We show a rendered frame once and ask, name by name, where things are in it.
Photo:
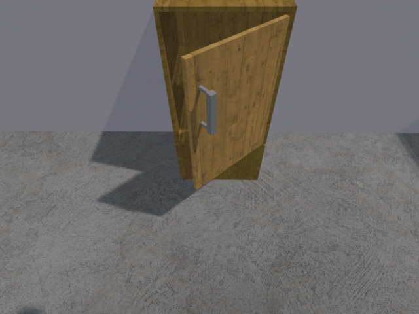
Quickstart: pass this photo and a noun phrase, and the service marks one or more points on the handle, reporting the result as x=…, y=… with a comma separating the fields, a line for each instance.
x=211, y=110

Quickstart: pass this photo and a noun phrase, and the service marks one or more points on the cupboard door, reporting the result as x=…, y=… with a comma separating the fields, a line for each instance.
x=242, y=69

